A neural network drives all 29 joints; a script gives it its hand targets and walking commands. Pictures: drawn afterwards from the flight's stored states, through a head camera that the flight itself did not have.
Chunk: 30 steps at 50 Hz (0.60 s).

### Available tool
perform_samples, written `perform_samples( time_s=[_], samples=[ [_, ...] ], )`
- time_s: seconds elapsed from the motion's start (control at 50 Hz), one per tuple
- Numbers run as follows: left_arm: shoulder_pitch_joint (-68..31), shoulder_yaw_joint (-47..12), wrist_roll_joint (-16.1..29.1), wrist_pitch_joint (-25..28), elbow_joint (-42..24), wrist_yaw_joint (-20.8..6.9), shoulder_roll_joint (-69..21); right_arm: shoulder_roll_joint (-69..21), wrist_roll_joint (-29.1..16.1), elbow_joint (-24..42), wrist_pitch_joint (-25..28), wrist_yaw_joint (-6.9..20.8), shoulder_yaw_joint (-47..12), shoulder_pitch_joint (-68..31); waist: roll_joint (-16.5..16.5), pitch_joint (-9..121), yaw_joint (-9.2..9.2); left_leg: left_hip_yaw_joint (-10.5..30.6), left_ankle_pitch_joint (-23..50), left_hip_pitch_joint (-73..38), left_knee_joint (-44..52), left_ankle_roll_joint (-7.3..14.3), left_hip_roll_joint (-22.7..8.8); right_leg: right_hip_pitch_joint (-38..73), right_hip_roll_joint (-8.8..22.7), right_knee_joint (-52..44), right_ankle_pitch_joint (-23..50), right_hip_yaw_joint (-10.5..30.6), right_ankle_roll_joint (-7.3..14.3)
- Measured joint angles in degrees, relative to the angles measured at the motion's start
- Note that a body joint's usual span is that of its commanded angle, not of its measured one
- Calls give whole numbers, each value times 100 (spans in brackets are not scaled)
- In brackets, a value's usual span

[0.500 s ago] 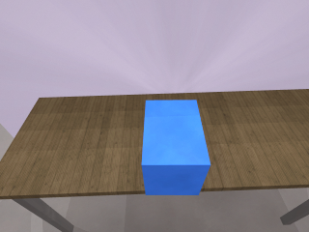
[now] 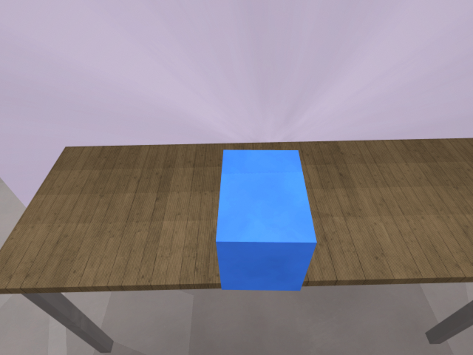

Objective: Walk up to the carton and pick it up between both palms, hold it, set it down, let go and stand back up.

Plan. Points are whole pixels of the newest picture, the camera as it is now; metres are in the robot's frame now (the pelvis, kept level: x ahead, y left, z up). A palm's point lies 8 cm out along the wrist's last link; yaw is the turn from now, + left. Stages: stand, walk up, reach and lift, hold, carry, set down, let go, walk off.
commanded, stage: stand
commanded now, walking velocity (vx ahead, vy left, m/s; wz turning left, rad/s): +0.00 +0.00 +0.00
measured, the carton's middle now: (260, 218) +0.41 -0.03 -0.03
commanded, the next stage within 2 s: none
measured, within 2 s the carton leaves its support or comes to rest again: neither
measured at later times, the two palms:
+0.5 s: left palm out of the picture -0.07 +0.18 -0.15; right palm out of the picture -0.05 -0.20 -0.15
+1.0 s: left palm out of the picture -0.06 +0.18 -0.15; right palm out of the picture -0.04 -0.20 -0.15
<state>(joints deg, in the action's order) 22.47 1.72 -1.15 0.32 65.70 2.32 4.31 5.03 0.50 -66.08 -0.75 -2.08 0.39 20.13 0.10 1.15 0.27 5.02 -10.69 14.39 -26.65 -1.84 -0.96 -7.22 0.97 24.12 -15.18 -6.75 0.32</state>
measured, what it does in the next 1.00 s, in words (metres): stands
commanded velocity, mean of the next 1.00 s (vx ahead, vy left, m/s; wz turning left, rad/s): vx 0.00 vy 0.00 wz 0.00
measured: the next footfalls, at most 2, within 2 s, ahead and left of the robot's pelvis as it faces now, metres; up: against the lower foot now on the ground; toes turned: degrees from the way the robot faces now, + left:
none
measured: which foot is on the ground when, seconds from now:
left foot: down 0.00-1.00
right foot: down 0.00-1.00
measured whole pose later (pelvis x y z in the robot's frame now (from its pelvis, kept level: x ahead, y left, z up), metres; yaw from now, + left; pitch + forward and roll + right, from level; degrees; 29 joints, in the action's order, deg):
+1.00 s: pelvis +0.00 -0.01 +0.00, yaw +1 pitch -1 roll -1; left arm 21.6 1.7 -0.9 0.1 66.0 2.1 5.1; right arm 4.4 0.5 -66.5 -0.5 -2.3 -0.9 19.5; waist -0.1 0.3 0.4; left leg 6.2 -10.3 16.3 -27.2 -3.0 -1.6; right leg -9.2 0.2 25.6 -15.7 -7.8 1.6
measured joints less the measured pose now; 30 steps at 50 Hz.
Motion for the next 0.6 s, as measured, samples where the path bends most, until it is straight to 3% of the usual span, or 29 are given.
perform_samples(
  time_s=[0.6],
  samples=[
    [15,7,8,-53,49,-14,60,-47,4,-51,-10,-22,-89,-26,-7,-22,8,113,109,206,-46,-112,-90,-214,-101,117,44,-91,120]
  ],
)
